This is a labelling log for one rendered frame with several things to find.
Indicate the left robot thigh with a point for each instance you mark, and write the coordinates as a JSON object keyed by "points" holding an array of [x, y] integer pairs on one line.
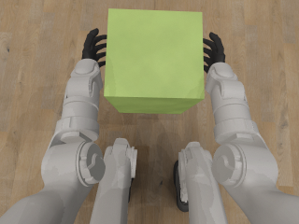
{"points": [[112, 196]]}

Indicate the carton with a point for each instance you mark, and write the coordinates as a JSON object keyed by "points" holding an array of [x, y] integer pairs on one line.
{"points": [[154, 60]]}

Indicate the robot right upper arm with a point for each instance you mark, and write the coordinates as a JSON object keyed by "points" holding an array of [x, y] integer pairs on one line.
{"points": [[250, 174]]}

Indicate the robot left hand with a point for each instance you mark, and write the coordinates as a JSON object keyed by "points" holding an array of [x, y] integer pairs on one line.
{"points": [[90, 50]]}

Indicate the robot left upper arm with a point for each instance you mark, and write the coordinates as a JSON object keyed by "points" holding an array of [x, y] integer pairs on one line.
{"points": [[69, 172]]}

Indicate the left robot forearm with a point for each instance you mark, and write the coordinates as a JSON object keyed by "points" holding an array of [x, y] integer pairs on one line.
{"points": [[80, 107]]}

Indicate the right robot shin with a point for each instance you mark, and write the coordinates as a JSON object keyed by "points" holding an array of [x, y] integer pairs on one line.
{"points": [[183, 187]]}

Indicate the right robot forearm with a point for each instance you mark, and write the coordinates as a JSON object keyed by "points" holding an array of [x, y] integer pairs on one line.
{"points": [[230, 108]]}

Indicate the robot right hand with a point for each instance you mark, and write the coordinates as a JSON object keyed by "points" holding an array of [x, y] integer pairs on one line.
{"points": [[216, 53]]}

